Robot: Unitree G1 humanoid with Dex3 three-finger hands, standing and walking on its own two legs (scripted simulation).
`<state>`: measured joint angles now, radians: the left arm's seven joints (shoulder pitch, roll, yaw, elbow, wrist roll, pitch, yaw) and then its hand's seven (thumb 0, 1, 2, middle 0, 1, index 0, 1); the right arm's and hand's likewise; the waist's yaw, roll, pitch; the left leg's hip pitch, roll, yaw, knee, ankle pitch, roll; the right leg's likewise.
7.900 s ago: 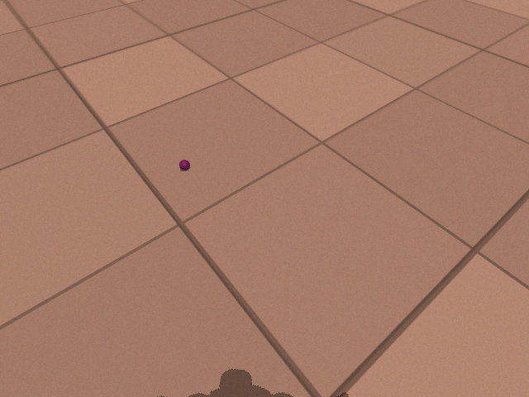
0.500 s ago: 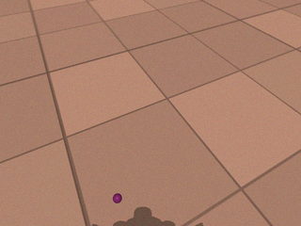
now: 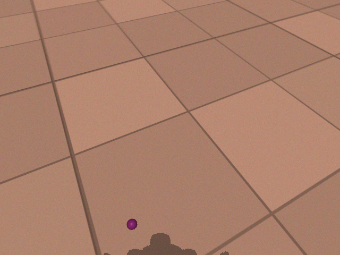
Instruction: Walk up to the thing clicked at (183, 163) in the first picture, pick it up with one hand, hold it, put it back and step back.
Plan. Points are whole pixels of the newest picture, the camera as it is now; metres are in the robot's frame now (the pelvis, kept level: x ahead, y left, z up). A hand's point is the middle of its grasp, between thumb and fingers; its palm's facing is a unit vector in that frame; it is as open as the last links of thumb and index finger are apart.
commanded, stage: stand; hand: left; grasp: from above
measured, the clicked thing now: (131, 224) +0.40 +0.22 -0.75
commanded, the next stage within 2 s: rise first in 0.52 s
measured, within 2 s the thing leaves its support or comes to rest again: neither
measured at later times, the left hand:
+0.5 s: hand out of the picture +0.07 +0.26 -0.16, palm faces -0.03 -0.94 -0.35, open 7.4 cm
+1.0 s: hand out of the picture +0.14 +0.26 -0.18, palm faces -0.08 -0.92 -0.39, open 11.0 cm
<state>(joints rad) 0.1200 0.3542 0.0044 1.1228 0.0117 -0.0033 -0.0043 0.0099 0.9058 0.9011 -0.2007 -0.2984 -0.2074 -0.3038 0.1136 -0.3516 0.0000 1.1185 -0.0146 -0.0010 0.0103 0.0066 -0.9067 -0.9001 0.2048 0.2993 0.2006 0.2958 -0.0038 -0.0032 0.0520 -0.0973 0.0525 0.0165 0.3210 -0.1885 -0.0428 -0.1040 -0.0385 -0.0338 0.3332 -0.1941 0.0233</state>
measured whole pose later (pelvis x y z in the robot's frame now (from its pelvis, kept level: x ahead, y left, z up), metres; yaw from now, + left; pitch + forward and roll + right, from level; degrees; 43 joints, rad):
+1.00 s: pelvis -0.01 +0.01 -0.03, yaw +0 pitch +9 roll +0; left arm 0.01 0.32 0.15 0.93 0.17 0.08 0.00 0.01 0.04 0.86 -0.24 -0.81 -0.25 -0.82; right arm 0.25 -0.23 -0.04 0.72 0.02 -0.05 0.00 0.01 -0.91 -0.90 0.20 0.30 0.20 0.30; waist -0.04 -0.01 -0.03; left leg -0.52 0.05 0.00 0.71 -0.34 -0.03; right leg -0.52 -0.05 -0.02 0.70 -0.33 0.03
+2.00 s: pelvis -0.09 +0.01 -0.33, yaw -1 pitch +34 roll -3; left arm -0.37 0.46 0.09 0.84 0.85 -0.10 0.21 0.00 -0.37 0.88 -0.21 -0.93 -0.23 -0.93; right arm 0.07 -0.28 -0.08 0.70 -0.03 -0.14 0.06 0.01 -0.90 -0.90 0.20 0.30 0.20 0.30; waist -0.03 0.01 -0.15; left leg -1.92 0.04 -0.09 2.01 -0.68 -0.05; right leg -1.90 -0.04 0.00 1.98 -0.67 0.03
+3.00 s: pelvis -0.10 +0.02 -0.44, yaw -4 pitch +34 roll -6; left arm -0.82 0.62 0.08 1.38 1.27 -0.21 0.45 0.00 -0.40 0.91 -0.17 -0.94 -0.20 -0.93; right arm 0.12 -0.25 -0.01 0.78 -0.15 -0.06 0.13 0.00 -0.91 -0.90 0.20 0.30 0.20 0.30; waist -0.18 -0.01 -0.09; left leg -2.28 0.01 -0.14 2.38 -0.69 -0.04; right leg -2.23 -0.02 0.00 2.31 -0.67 0.06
